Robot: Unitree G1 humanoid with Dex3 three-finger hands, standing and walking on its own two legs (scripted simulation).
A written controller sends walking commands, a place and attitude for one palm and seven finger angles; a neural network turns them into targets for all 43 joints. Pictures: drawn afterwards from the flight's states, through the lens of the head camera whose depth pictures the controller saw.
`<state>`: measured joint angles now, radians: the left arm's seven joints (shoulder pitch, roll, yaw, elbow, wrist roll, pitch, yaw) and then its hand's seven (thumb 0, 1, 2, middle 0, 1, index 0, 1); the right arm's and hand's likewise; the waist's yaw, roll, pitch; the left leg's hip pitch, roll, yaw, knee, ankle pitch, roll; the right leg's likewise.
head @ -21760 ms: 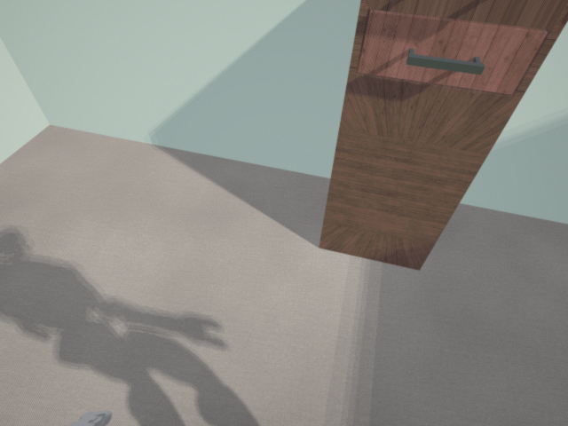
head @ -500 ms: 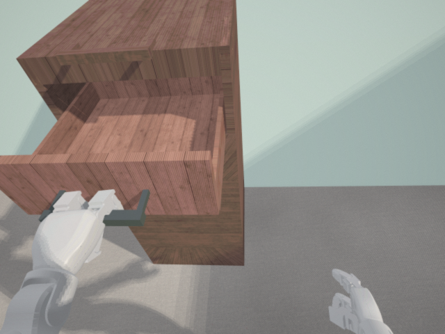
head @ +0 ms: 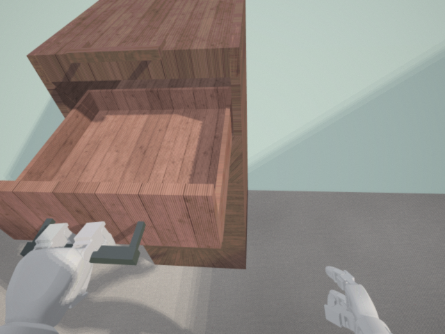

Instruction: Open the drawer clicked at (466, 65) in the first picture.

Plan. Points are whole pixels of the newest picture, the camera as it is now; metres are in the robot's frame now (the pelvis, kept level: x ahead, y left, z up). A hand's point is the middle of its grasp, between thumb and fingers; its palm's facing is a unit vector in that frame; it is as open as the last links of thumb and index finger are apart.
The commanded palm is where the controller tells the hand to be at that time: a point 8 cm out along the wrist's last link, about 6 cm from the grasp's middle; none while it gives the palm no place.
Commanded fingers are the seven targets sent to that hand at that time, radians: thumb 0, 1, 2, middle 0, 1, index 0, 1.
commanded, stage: open the thumb to release the handle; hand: left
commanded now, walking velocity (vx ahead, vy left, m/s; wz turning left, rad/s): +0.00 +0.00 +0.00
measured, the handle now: (86, 240) +0.21 +0.24 +0.12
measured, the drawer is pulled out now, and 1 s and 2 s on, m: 0.30 0.30 0.29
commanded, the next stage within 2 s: lift the hand off the handle in 0.54 s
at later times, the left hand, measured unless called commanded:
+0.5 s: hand (75, 275) +0.16 +0.25 +0.10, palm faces +0.05 -0.06 -1.00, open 11.5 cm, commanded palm +0.14 +0.25 +0.16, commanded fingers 0.00 -0.50 0.30 -0.30 -1.20 -0.30 -1.20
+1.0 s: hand (74, 271) +0.17 +0.25 +0.10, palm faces +0.09 -0.07 -0.99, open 13.4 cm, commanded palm +0.15 +0.25 +0.16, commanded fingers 0.00 -0.50 0.30 -0.30 -1.20 -0.30 -1.20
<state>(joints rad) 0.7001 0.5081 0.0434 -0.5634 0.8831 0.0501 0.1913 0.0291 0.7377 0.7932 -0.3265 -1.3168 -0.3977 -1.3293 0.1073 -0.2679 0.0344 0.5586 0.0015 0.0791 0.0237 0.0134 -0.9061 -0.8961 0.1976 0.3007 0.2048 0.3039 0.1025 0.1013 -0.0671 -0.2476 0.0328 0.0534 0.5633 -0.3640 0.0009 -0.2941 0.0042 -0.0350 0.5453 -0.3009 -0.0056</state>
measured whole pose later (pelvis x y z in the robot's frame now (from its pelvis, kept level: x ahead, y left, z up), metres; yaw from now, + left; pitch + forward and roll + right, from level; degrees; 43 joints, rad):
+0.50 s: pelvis -0.03 -0.01 +0.00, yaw +2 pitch -1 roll +0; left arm 0.39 0.51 0.04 -0.32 0.89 0.02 0.09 0.00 -0.13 0.46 -0.35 -1.24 -0.34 -1.24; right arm 0.08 -0.24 0.04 0.63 -0.01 0.04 -0.03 0.01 -0.91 -0.90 0.20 0.30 0.20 0.30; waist 0.11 0.10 -0.01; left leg -0.21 0.02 0.02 0.53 -0.31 -0.01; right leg -0.25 -0.01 -0.07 0.53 -0.27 -0.02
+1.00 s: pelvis -0.04 +0.00 +0.00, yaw +3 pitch -1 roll +0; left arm 0.26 0.48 -0.01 -0.24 0.92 0.01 0.11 0.00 -0.49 0.30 -0.33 -1.21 -0.37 -1.29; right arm 0.09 -0.24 0.03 0.67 0.00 0.04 -0.04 0.01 -0.91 -0.90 0.20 0.30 0.20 0.30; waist 0.13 0.10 0.00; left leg -0.22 0.00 0.01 0.51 -0.27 0.00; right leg -0.25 -0.03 -0.07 0.50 -0.24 -0.01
